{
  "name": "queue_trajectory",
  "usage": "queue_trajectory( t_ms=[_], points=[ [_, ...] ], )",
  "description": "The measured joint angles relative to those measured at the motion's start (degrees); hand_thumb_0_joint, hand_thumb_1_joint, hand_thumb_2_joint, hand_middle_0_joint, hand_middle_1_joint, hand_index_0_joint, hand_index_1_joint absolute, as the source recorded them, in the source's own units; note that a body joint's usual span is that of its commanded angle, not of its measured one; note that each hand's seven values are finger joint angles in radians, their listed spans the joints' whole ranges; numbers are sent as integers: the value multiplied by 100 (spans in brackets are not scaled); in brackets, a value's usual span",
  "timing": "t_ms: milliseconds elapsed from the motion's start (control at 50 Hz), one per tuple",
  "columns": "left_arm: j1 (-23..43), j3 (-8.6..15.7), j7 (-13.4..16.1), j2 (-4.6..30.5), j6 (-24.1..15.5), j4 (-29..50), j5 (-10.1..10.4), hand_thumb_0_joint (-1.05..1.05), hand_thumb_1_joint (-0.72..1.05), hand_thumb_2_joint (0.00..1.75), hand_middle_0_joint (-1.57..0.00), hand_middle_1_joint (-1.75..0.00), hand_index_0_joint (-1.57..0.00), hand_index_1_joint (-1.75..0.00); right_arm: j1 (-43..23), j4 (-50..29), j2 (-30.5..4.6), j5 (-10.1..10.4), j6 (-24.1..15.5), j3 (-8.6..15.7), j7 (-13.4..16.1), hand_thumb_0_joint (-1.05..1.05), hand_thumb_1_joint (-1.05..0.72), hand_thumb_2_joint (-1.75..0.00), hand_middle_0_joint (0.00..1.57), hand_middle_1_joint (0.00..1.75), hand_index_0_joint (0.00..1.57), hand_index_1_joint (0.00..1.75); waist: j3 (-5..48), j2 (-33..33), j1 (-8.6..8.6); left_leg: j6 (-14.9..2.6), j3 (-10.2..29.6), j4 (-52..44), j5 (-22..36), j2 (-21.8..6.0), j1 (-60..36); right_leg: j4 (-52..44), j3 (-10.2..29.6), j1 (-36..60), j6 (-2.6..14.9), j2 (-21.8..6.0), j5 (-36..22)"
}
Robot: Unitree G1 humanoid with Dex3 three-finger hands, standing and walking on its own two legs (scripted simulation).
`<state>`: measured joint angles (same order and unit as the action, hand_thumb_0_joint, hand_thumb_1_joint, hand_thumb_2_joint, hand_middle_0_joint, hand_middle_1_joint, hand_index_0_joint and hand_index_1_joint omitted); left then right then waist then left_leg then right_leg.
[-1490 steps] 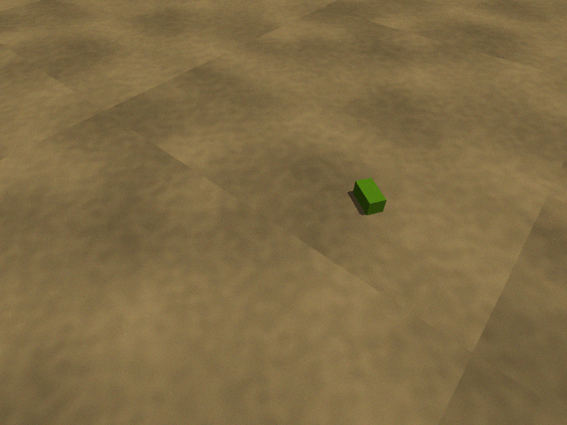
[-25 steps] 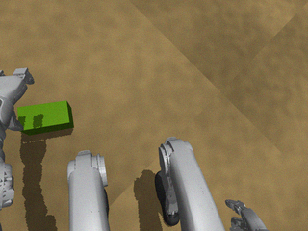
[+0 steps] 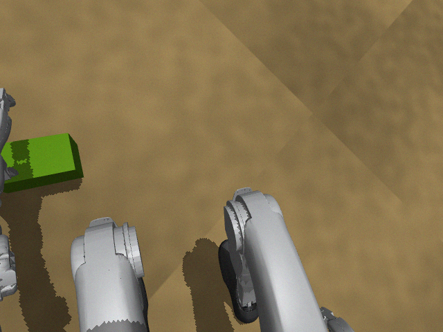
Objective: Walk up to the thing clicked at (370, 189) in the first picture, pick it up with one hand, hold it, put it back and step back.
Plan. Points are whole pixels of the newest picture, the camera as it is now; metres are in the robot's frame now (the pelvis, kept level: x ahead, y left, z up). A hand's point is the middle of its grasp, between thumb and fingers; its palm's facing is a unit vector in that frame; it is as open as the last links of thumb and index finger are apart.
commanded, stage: home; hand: left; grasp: from above
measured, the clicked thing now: (37, 163) +0.48 +0.31 -0.29
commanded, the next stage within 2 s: none
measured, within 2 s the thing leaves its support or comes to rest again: neither
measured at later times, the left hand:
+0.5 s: hand out of the picture +0.31 +0.26 +0.07, palm faces -0.17 -0.76 -0.63, open 7.6 cm
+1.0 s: hand out of the picture +0.24 +0.21 +0.28, palm faces +0.19 -0.96 -0.22, open 7.4 cm
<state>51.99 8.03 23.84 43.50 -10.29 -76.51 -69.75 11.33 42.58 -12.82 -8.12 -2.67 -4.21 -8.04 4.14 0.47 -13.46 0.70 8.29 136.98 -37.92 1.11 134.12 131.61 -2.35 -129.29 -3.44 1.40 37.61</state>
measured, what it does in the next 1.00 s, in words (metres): rises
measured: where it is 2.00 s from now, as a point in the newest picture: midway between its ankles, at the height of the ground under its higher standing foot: (191, 312)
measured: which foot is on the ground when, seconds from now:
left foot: down 0.00-1.00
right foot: down 0.00-1.00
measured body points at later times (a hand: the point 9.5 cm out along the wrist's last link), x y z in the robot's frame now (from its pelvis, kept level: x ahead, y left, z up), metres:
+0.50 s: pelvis +0.01 +0.00 +0.18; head +0.17 +0.04 +0.60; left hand +0.31 +0.30 +0.11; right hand +0.23 -0.25 +0.08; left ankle +0.08 +0.13 -0.30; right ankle +0.11 -0.14 -0.30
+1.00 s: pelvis +0.07 +0.00 +0.35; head +0.12 +0.02 +0.79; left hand +0.23 +0.26 +0.30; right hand +0.25 -0.22 +0.27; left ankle +0.08 +0.12 -0.30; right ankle +0.10 -0.14 -0.30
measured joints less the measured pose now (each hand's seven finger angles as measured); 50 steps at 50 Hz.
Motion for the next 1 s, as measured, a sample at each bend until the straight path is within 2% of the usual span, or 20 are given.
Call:
queue_trajectory(
  t_ms=[80,220,300,360,480,660,740,840,920,1000],
  points=[
    [-403,-68,-458,-350,352,670,719,0,-14,85,-21,-67,-21,-67,30,-40,43,223,52,181,-35,0,-90,-89,21,30,20,30,245,153,204,-25,-58,-347,-125,-51,-362,-335,30,329,-48,-13,95],
    [-1755,-295,-1613,-926,928,2554,2374,0,29,81,-21,-44,-20,-44,-47,-333,-101,644,257,404,89,1,-90,-90,21,30,20,30,606,272,540,-33,-161,-1311,-194,-131,-1376,-1251,58,1271,-3,-47,129],
    [-2627,-382,-2075,-1214,1170,3679,3204,0,56,83,-21,-36,-21,-37,-180,-564,-237,772,331,501,227,1,-91,-90,21,30,20,30,694,225,721,-17,-200,-1881,-137,-162,-1995,-1790,60,1855,39,-61,65],
    [-3182,-435,-2200,-1422,1294,4324,3717,1,69,86,-21,-33,-21,-34,-324,-711,-309,844,320,568,349,1,-91,-90,21,30,20,30,713,163,839,-2,-222,-2280,-70,-172,-2444,-2162,58,2287,71,-76,4],
    [-4133,-486,-2193,-1810,1713,5305,4594,1,83,88,-21,-31,-21,-31,-632,-956,-313,950,167,599,605,1,-91,-90,20,30,20,30,701,91,988,33,-242,-3040,79,-165,-3341,-2878,38,3171,124,-121,-117],
    [-5347,-581,-2095,-2286,2524,6370,6013,1,89,89,-21,-30,-21,-31,-765,-1168,-30,1032,-115,377,966,1,-91,-90,21,30,20,30,667,103,1025,52,-276,-4233,276,-189,-4836,-4046,16,4654,170,-147,-304],
    [-5813,-594,-2024,-2471,2855,6743,6498,1,90,90,-21,-30,-21,-30,-575,-1216,92,1061,-226,240,1131,1,-91,-90,21,30,20,30,642,118,1019,57,-292,-4844,374,-214,-5584,-4663,6,5401,184,-143,-411],
    [-6369,-544,-1950,-2713,3230,7160,6958,1,90,90,-21,-30,-21,-30,-184,-1213,184,1080,-361,98,1389,1,-91,-90,21,30,20,30,633,153,982,56,-297,-5661,523,-235,-6544,-5504,-21,6377,201,-144,-569],
    [-6821,-499,-1932,-2873,3459,7514,7232,1,90,90,-20,-30,-21,-30,158,-1217,198,1075,-476,50,1595,1,-91,-90,21,30,21,30,629,182,950,51,-312,-6297,648,-252,-7299,-6162,-31,7141,208,-141,-706],
    [-7310,-496,-1949,-2995,3625,7923,7393,1,90,90,-20,-30,-20,-30,448,-1252,170,1048,-593,75,1755,1,-91,-90,21,30,21,30,631,229,923,41,-334,-6884,770,-273,-8008,-6778,-29,7860,208,-132,-848]
  ],
)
